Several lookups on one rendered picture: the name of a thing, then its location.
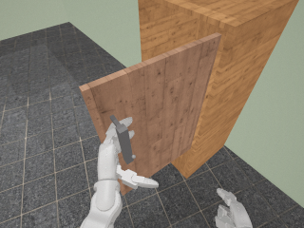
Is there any robot left hand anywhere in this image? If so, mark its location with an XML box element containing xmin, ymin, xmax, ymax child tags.
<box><xmin>97</xmin><ymin>117</ymin><xmax>159</xmax><ymax>190</ymax></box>

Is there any robot left forearm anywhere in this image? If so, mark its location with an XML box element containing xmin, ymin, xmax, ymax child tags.
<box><xmin>80</xmin><ymin>179</ymin><xmax>123</xmax><ymax>228</ymax></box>

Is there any cupboard door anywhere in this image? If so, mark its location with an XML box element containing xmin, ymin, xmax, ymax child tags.
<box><xmin>79</xmin><ymin>32</ymin><xmax>222</xmax><ymax>195</ymax></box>

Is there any robot right hand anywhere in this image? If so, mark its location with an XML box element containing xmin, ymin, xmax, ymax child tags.
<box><xmin>215</xmin><ymin>188</ymin><xmax>253</xmax><ymax>228</ymax></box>

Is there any handle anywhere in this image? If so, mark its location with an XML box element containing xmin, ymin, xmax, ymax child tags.
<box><xmin>109</xmin><ymin>115</ymin><xmax>134</xmax><ymax>164</ymax></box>

